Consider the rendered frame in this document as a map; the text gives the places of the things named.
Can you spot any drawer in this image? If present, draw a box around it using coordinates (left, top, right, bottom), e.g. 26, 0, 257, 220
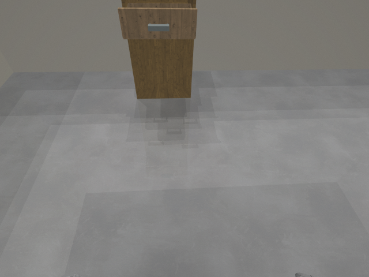
118, 3, 198, 39

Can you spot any cabinet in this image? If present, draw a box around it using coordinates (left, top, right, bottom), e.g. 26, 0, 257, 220
121, 0, 196, 99

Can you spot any handle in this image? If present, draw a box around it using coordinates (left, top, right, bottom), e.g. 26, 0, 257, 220
148, 24, 170, 31

